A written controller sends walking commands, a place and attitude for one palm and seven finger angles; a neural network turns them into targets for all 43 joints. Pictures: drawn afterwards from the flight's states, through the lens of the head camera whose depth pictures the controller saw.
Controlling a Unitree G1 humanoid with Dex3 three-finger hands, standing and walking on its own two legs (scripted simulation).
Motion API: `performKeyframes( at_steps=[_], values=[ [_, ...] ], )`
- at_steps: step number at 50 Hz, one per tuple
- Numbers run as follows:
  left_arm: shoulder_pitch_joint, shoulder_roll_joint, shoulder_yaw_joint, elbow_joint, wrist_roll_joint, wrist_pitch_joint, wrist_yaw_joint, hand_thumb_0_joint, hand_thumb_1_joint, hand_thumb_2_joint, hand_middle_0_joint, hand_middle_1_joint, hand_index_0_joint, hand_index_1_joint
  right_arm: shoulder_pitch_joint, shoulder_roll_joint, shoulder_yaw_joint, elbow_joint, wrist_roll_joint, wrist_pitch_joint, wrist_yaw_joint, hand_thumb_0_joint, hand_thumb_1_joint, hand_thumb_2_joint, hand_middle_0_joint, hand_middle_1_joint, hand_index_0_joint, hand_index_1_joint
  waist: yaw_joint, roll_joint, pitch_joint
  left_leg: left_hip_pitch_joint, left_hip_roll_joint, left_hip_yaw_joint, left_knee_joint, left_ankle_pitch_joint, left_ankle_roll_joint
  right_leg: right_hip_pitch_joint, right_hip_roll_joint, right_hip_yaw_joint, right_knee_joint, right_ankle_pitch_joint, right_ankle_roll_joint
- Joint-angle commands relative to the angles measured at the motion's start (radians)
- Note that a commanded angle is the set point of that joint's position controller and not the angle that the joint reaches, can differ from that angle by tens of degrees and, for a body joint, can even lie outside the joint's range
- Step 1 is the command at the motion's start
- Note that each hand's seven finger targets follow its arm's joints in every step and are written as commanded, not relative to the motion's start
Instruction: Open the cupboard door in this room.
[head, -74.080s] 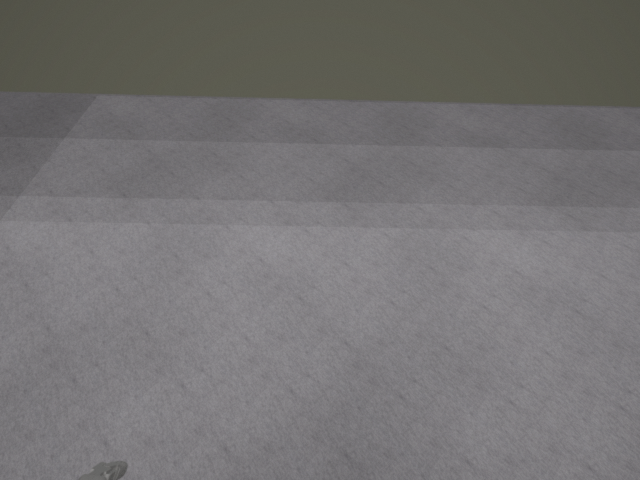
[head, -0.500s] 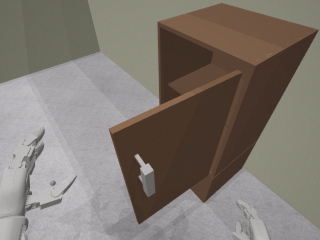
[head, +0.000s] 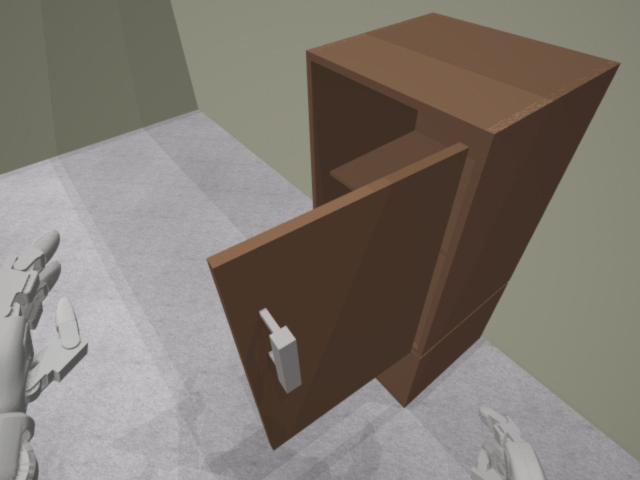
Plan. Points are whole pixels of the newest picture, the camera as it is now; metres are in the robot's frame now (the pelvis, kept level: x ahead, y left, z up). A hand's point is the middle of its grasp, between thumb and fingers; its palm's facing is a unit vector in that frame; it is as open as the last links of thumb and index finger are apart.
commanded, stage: draw the hand back to the body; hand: left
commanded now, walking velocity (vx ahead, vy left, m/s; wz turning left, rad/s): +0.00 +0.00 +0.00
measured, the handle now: (278, 349) +0.28 +0.10 +0.00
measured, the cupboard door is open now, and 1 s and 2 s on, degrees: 86 86 86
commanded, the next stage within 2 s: step back with the hand held close in 0.08 s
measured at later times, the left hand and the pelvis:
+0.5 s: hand (87, 353) +0.18 +0.25 +0.16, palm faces +0.35 -0.78 -0.52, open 7.4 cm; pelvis -0.03 +0.00 +0.00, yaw -2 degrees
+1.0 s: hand (22, 412) +0.12 +0.27 +0.16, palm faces +0.47 -0.75 -0.47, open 7.4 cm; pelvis -0.09 +0.01 -0.03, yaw -1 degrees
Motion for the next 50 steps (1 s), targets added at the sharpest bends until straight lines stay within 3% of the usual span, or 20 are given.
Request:
performKeyframes(
  at_steps=[1,9,10,11,12,13,14,17,21,23,27,33,37,41,45,47,50],
  values=[
    [-0.11,0.203,0.135,-0.225,0.001,-0.072,0.025,0.0,0.9,0.9,-0.2,-0.3,-0.2,-0.3,-0.135,-0.101,-0.038,-0.154,0.0,-0.069,-0.011,0.0,-0.9,-0.9,0.2,0.3,0.2,0.3,0.0,0.033,-0.066,-0.148,0.03,-0.047,-0.07,0.339,-0.022,0.14,-0.01,0.053,-0.025,0.15,-0.028],
    [-0.099,0.186,0.124,-0.188,-0.004,-0.08,0.021,0.0,0.9,0.9,-0.2,-0.3,-0.2,-0.3,-0.141,-0.096,-0.04,-0.149,0.002,-0.075,-0.012,0.0,-0.9,-0.9,0.2,0.3,0.2,0.3,0.0,-0.027,-0.041,-0.16,0.026,-0.042,-0.079,0.257,-0.007,0.13,-0.01,0.059,-0.044,0.104,-0.023],
    [-0.217,0.218,0.133,-0.262,-0.003,-0.09,0.025,0.0,0.9,0.9,-0.2,-0.3,-0.2,-0.3,-0.156,-0.1,-0.039,-0.151,0.003,-0.081,-0.014,0.0,-0.9,-0.9,0.2,0.3,0.2,0.3,-0.006,-0.001,-0.072,-0.146,0.021,-0.04,-0.076,0.238,-0.003,0.134,-0.014,0.068,-0.05,0.094,-0.023],
    [-0.386,0.374,0.299,-0.268,0.008,-0.149,0.045,0.0,0.9,0.9,-0.2,-0.3,-0.2,-0.3,-0.132,-0.092,-0.012,-0.191,0.015,-0.066,-0.018,0.0,-0.9,-0.9,0.2,0.3,0.2,0.3,-0.055,0.053,0.06,-0.241,0.028,-0.05,-0.071,0.094,0.002,0.016,-0.056,0.179,-0.09,0.077,-0.031],
    [-0.216,0.264,0.227,-0.149,0.006,-0.151,0.034,0.0,0.9,0.9,-0.2,-0.3,-0.2,-0.3,-0.112,-0.086,-0.026,-0.164,0.009,-0.05,-0.023,0.0,-0.9,-0.9,0.2,0.3,0.2,0.3,-0.06,-0.074,0.03,-0.239,0.031,-0.063,-0.041,0.079,0.01,-0.001,-0.078,0.182,-0.109,0.074,-0.031],
    [-0.095,0.213,0.189,-0.103,0.007,-0.144,0.022,0.0,0.9,0.9,-0.2,-0.3,-0.2,-0.3,-0.103,-0.101,-0.036,-0.172,0.006,-0.036,-0.019,0.0,-0.9,-0.9,0.2,0.3,0.2,0.3,-0.062,-0.112,-0.022,-0.2,0.03,-0.049,-0.014,0.106,0.014,-0.009,-0.088,0.188,-0.115,0.077,-0.03],
    [-0.07,0.198,0.166,-0.138,0.008,-0.147,0.016,0.0,0.9,0.9,-0.2,-0.3,-0.2,-0.3,-0.112,-0.106,-0.039,-0.181,0.003,-0.027,-0.015,0.0,-0.9,-0.9,0.2,0.3,0.2,0.3,-0.064,-0.11,-0.058,-0.187,0.029,-0.043,-0.005,0.134,0.014,-0.008,-0.095,0.181,-0.105,0.11,-0.03],
    [-0.009,0.21,0.176,-0.197,0.011,-0.159,0.023,0.0,0.9,0.9,-0.2,-0.3,-0.2,-0.3,-0.116,-0.117,-0.046,-0.192,-0.003,-0.013,-0.019,0.0,-0.9,-0.9,0.2,0.3,0.2,0.3,-0.063,-0.013,-0.152,-0.204,0.045,-0.051,-0.017,0.239,0.002,0.05,-0.1,0.157,-0.012,0.278,-0.034],
    [0.037,0.267,0.236,-0.247,0.012,-0.154,0.037,0.0,0.9,0.9,-0.2,-0.3,-0.2,-0.3,-0.122,-0.117,-0.061,-0.213,0.001,0.011,-0.026,0.0,-0.9,-0.9,0.2,0.3,0.2,0.3,-0.059,-0.043,-0.211,-0.241,0.056,-0.066,0.003,0.347,-0.007,0.079,-0.096,0.145,0.068,0.418,-0.029],
    [0.057,0.264,0.241,-0.25,0.011,-0.15,0.042,0.0,0.9,0.9,-0.2,-0.3,-0.2,-0.3,-0.118,-0.111,-0.064,-0.227,0.004,0.021,-0.029,0.0,-0.9,-0.9,0.2,0.3,0.2,0.3,-0.062,-0.059,-0.211,-0.26,0.063,-0.067,0.007,0.356,-0.009,0.063,-0.093,0.146,0.096,0.426,-0.023],
    [0.059,0.271,0.25,-0.259,0.013,-0.154,0.052,0.0,0.9,0.9,-0.2,-0.3,-0.2,-0.3,-0.119,-0.109,-0.069,-0.236,0.008,0.03,-0.037,0.0,-0.9,-0.9,0.2,0.3,0.2,0.3,-0.067,-0.056,-0.173,-0.327,0.063,-0.077,0.008,0.246,0.005,0.026,-0.101,0.171,0.101,0.352,-0.021],
    [0.031,0.253,0.239,-0.272,0.037,-0.177,0.067,0.0,0.9,0.9,-0.2,-0.3,-0.2,-0.3,-0.102,-0.127,-0.071,-0.249,0.008,0.014,-0.043,0.0,-0.9,-0.9,0.2,0.3,0.2,0.3,-0.07,-0.027,-0.074,-0.547,0.095,-0.134,-0.072,-0.15,0.061,0.024,-0.074,0.183,0.126,0.038,-0.002],
    [-0.015,0.24,0.237,-0.28,0.059,-0.191,0.078,0.0,0.9,0.9,-0.2,-0.3,-0.2,-0.3,-0.084,-0.132,-0.075,-0.256,0.007,-0.001,-0.048,0.0,-0.9,-0.9,0.2,0.3,0.2,0.3,-0.073,0.01,-0.054,-0.703,0.124,-0.163,-0.098,-0.318,0.092,0.093,-0.055,0.174,0.226,0.019,0.005],
    [-0.056,0.251,0.249,-0.289,0.067,-0.203,0.079,0.0,0.9,0.9,-0.2,-0.3,-0.2,-0.3,-0.07,-0.131,-0.078,-0.255,0.008,-0.014,-0.047,0.0,-0.9,-0.9,0.2,0.3,0.2,0.3,-0.076,-0.018,-0.038,-0.752,0.12,-0.17,-0.057,-0.371,0.097,0.073,-0.055,0.197,0.256,-0.004,0.0],
    [-0.078,0.244,0.241,-0.309,0.062,-0.216,0.074,0.0,0.9,0.9,-0.2,-0.3,-0.2,-0.3,-0.056,-0.125,-0.075,-0.245,0.006,-0.028,-0.039,0.0,-0.9,-0.9,0.2,0.3,0.2,0.3,-0.085,-0.07,-0.037,-0.687,0.083,-0.148,0.023,-0.347,0.082,-0.022,-0.084,0.251,0.188,-0.057,-0.015],
    [-0.073,0.252,0.249,-0.328,0.057,-0.222,0.076,0.0,0.9,0.9,-0.2,-0.3,-0.2,-0.3,-0.056,-0.122,-0.072,-0.24,0.002,-0.032,-0.038,0.0,-0.9,-0.9,0.2,0.3,0.2,0.3,-0.086,-0.06,-0.056,-0.648,0.078,-0.149,0.031,-0.331,0.075,-0.05,-0.093,0.255,0.165,-0.088,-0.02],
    [-0.047,0.249,0.26,-0.33,0.055,-0.23,0.077,0.0,0.9,0.9,-0.2,-0.3,-0.2,-0.3,-0.059,-0.123,-0.072,-0.239,0.003,-0.035,-0.034,0.0,-0.9,-0.9,0.2,0.3,0.2,0.3,-0.084,-0.028,-0.062,-0.685,0.1,-0.175,-0.015,-0.334,0.082,-0.016,-0.069,0.224,0.217,-0.049,-0.01]
  ],
)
